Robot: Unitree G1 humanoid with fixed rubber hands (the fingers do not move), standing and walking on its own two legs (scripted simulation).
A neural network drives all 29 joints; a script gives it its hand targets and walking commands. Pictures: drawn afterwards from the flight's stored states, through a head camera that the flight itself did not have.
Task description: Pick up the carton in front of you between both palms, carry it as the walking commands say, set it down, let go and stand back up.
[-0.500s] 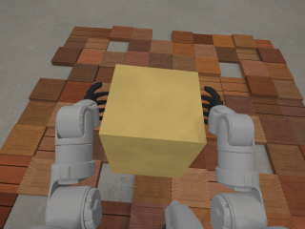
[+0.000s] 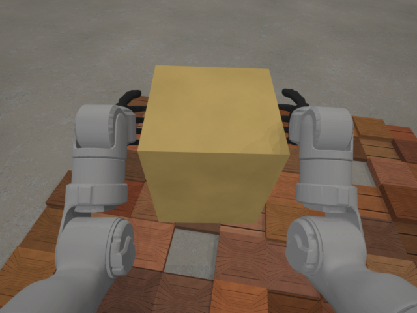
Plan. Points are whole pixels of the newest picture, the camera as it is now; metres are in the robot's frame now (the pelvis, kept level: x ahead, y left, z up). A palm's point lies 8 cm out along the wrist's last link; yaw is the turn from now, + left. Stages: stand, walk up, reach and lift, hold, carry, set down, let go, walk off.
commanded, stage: carry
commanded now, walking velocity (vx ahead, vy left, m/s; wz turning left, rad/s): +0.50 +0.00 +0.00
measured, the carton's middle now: (209, 151) +0.39 +0.03 +0.13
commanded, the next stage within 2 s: none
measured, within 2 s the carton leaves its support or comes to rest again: neither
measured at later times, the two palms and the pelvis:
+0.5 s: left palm (146, 83) +0.65 +0.20 +0.12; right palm (252, 78) +0.70 -0.09 +0.13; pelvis +0.31 +0.01 +0.04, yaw +2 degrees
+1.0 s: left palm (167, 22) +0.99 +0.19 +0.17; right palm (252, 28) +0.96 -0.11 +0.18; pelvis +0.61 +0.06 +0.02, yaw +0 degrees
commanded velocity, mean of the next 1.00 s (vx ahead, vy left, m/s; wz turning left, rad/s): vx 0.50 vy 0.00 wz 0.00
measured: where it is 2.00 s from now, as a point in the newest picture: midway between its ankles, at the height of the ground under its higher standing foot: (207, 154)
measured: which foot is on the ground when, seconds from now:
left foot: down 0.00-0.34, up 0.36-0.70, down 0.72-1.00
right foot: up 0.00-0.32, down 0.34-0.78, up 0.80-1.00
